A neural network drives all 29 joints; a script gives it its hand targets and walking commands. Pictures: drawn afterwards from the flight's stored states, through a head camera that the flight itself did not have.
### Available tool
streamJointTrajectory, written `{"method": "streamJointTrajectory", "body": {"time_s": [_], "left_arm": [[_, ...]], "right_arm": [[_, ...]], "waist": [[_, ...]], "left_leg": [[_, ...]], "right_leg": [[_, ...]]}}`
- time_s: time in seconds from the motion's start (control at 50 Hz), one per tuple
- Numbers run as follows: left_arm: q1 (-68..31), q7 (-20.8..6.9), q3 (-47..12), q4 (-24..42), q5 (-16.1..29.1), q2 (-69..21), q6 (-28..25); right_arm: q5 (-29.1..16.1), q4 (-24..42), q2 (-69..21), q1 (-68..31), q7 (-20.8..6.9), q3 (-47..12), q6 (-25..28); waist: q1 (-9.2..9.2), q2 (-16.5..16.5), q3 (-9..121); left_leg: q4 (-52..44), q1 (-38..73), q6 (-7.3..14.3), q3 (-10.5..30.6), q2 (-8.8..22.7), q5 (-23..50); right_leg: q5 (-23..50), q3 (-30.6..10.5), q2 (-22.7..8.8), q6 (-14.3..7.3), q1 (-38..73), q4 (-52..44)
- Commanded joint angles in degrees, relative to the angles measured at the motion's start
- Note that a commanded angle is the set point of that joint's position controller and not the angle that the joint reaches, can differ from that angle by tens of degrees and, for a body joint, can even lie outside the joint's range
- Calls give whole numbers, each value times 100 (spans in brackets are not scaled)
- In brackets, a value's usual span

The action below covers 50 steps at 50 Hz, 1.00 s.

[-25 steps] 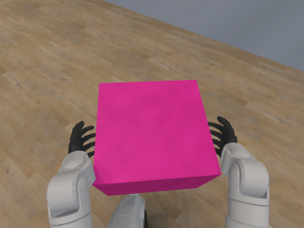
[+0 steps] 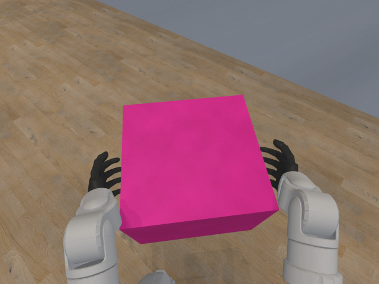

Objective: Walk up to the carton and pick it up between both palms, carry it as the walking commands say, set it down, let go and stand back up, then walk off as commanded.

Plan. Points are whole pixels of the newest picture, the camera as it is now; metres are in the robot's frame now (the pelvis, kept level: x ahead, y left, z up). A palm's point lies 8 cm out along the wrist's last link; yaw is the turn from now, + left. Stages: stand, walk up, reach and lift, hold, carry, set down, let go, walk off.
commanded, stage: carry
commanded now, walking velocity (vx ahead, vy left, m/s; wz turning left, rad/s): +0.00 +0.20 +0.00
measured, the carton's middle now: (190, 171) +0.35 +0.02 +0.01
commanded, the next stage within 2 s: none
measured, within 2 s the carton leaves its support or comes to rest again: neither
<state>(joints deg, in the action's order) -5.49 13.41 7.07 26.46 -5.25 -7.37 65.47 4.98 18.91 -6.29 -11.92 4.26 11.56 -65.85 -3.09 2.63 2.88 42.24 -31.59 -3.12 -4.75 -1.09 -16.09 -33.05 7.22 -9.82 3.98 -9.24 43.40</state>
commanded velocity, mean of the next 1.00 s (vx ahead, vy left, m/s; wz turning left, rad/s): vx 0.00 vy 0.20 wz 0.00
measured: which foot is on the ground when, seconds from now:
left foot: up 0.00-0.00, down 0.02-0.34, up 0.36-0.58, down 0.60-1.00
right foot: down 0.00-0.02, up 0.04-0.30, down 0.32-0.64, up 0.66-0.82, down 0.84-1.00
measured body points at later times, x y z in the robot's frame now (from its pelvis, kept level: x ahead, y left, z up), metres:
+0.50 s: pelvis +0.17 +0.08 +0.02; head +0.19 +0.07 +0.47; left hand +0.46 +0.24 +0.09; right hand +0.45 -0.11 +0.08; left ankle +0.12 +0.21 -0.65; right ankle +0.19 -0.05 -0.71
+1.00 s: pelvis +0.18 +0.21 +0.02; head +0.18 +0.20 +0.47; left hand +0.47 +0.37 +0.10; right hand +0.45 +0.02 +0.08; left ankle +0.20 +0.30 -0.69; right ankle +0.19 +0.07 -0.71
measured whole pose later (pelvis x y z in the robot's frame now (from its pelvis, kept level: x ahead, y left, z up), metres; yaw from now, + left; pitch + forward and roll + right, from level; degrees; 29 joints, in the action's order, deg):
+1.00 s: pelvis +0.18 +0.21 +0.02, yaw +0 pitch +1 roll +0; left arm -10.7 11.0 7.9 16.6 -6.7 -7.9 67.4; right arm 5.7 18.1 -5.6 -9.4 6.6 12.3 -68.4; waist 1.8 -2.4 2.5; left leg 45.7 -23.9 0.5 -4.1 -0.9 -28.7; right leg -18.6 7.5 -7.4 2.3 -19.8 38.0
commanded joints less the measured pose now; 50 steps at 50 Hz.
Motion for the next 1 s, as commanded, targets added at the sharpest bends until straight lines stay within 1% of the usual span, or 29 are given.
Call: {"method": "streamJointTrajectory", "body": {"time_s": [0.0,0.02,0.06,0.08,0.14,0.18,0.22,0.26,0.28,0.3,0.32,0.34,0.36,0.4,0.48,0.5,0.52,0.54,0.58,0.6,0.62,0.64,0.68,0.78,0.8,0.82,0.86,0.9,0.98], "left_arm": [[-2736,-2844,-4097,-566,2571,-4478,314],[-3391,-2937,-4257,-198,2840,-4585,239],[-3602,-2976,-4467,107,2945,-4622,182],[-3686,-3004,-4615,113,3107,-4741,176],[-3471,-2925,-4406,-135,2985,-4597,172],[-3054,-2797,-4269,-232,2737,-4547,109],[-2607,-2675,-4060,-519,2458,-4631,136],[-2889,-2611,-4044,-224,2349,-4664,79],[-2796,-2579,-4098,-85,2334,-4707,89],[-2529,-2571,-3968,-295,2224,-4717,157],[-2426,-2545,-3890,-134,2168,-4646,143],[-1872,-2536,-3702,-519,2034,-4813,158],[-2081,-2495,-3752,-429,2063,-4967,129],[-2131,-2521,-3622,-619,1884,-4919,151],[-3149,-2586,-4141,-199,2321,-5000,214],[-3125,-2597,-4125,-316,2360,-4879,242],[-3007,-2611,-4120,-268,2289,-4714,218],[-3272,-2610,-4075,-221,2291,-4705,230],[-3148,-2633,-4002,-588,2302,-4700,295],[-3211,-2658,-4087,-531,2386,-4784,290],[-3510,-2702,-4196,-370,2469,-4853,278],[-3422,-2760,-4254,-512,2548,-4802,344],[-3813,-2865,-4339,-474,2727,-4964,335],[-3928,-2831,-4306,-456,2872,-4989,325],[-3814,-2832,-4225,-409,2880,-4986,291],[-3516,-2830,-4129,-453,2722,-4858,271],[-3212,-2769,-3876,-596,2519,-4993,290],[-3198,-2655,-3881,-498,2371,-5137,248],[-3430,-2573,-3918,-592,2172,-5104,314]], "right_arm": [[-1972,192,-4637,-1838,-1424,-4190,80],[-1911,297,-4668,-1792,-1387,-4056,133],[-1930,864,-4558,-1865,-1405,-4301,146],[-2013,844,-4667,-2102,-1373,-4379,161],[-2139,728,-4722,-2409,-1411,-4320,121],[-2476,738,-4772,-2718,-1517,-4587,133],[-2499,849,-4748,-2760,-1621,-4750,85],[-2553,934,-4745,-2931,-1653,-4841,39],[-2666,1018,-4753,-2973,-1660,-4938,-18],[-2660,976,-4759,-3046,-1650,-4963,-99],[-2693,1035,-4712,-3067,-1672,-5081,-169],[-2715,1110,-4918,-2860,-1686,-5145,-204],[-2773,1150,-4842,-2923,-1723,-5133,-204],[-2769,851,-4830,-2955,-1747,-5054,-198],[-2614,542,-4844,-2964,-1696,-4629,-221],[-2543,462,-4770,-2930,-1672,-4481,-233],[-2378,187,-4780,-2483,-1690,-4423,-231],[-2417,63,-4977,-2760,-1706,-4435,-225],[-2291,-147,-5138,-2511,-1704,-4351,-194],[-2291,-63,-5024,-2592,-1690,-4376,-149],[-2254,-224,-5177,-2517,-1663,-4372,-159],[-2240,130,-5099,-2541,-1661,-4500,-124],[-2140,264,-5137,-2736,-1577,-4488,-115],[-2161,167,-5065,-2700,-1534,-4390,-94],[-2204,254,-5061,-2710,-1544,-4460,-91],[-2213,412,-5078,-2713,-1553,-4581,-91],[-2398,453,-5155,-3119,-1565,-4772,-144],[-2608,648,-5266,-3202,-1681,-4973,-187],[-2721,444,-5143,-3495,-1787,-4882,-235]], "waist": [[662,-2328,2285],[605,-1428,2698],[567,-452,2050],[510,-336,1565],[376,-1167,1163],[331,-1617,1486],[276,-1471,1633],[196,-1344,1938],[102,-755,2273],[103,295,2661],[55,1684,2739],[175,1798,3225],[136,1781,2990],[176,1181,2346],[139,566,1944],[208,945,1973],[289,728,1971],[317,777,1788],[373,-116,2217],[338,-727,2329],[382,-1682,2237],[478,-1705,2036],[481,-1127,1718],[244,-1452,2002],[202,-1374,2162],[160,-496,2360],[195,1309,2337],[186,1042,2150],[347,862,1617]], "left_leg": [[-399,5773,1740,1847,1945,11096],[-444,5542,2076,2235,2644,11628],[-1125,3553,1783,1618,2375,7066],[-1297,2991,1561,1605,2112,6374],[-1452,2258,1558,1192,1943,5150],[-1253,2668,1483,1082,1844,6225],[-958,2559,1245,773,1413,6316],[-362,2399,827,392,1054,5928],[373,1761,520,142,771,5667],[1210,775,234,-101,357,3274],[2759,-88,72,23,-226,-1522],[3193,-15,354,899,-35,-2074],[3492,-335,294,1156,155,-2215],[2584,-585,66,1184,324,-2040],[227,-109,41,327,222,-1549],[-135,651,17,-6,94,-1365],[-957,1281,60,-98,38,-857],[-1387,1779,45,-256,-97,-233],[-1567,2565,211,366,491,1767],[-1413,3072,461,873,1128,4119],[-1221,3408,889,1560,1820,6147],[-1215,3291,1367,1592,2010,7034],[-1162,3065,1365,1489,1794,6132],[-888,2816,1126,989,1498,5407],[-581,2768,866,647,1285,5060],[-63,1956,587,403,992,3970],[1051,133,334,175,60,-1461],[1309,98,400,605,305,-1822],[-1238,1463,338,281,337,-215]], "right_leg": [[-1129,14,1370,540,-3768,4509],[-1602,-760,1136,222,-3416,4802],[-708,-1033,707,38,-2553,4338],[-651,-990,572,-16,-2494,3856],[-507,-622,424,-8,-2009,2128],[-171,-416,452,-27,-2001,1409],[642,-76,607,-209,-1517,555],[2272,21,606,-335,-709,-841],[4153,-130,364,-534,373,-1107],[6672,-1205,-719,-987,1638,-1459],[9408,-2417,-1901,-1764,2287,-1646],[10001,-2615,-1963,-1851,2417,-1406],[9339,-2700,-2021,-2030,2285,-1373],[8086,-1926,-1357,-1382,1811,-1366],[7479,-1110,-1308,-1095,1400,-1328],[6863,-1060,-1344,-994,630,-1436],[6126,-994,-1209,-842,96,-1442],[5427,-791,-1080,-584,-356,-1323],[3977,-283,-531,-78,-753,-725],[2702,113,-119,177,-1216,-193],[145,320,416,292,-2068,502],[-974,38,481,243,-2080,985],[-848,-49,485,176,-2143,1100],[667,-116,453,-95,-1396,-378],[1670,-189,326,-126,-901,-1331],[3826,-714,-223,-302,71,-1560],[8505,-2130,-1825,-1102,1604,-1730],[7586,-2198,-1934,-1529,1232,-1794],[4666,-577,-943,-509,-123,-1453]]}}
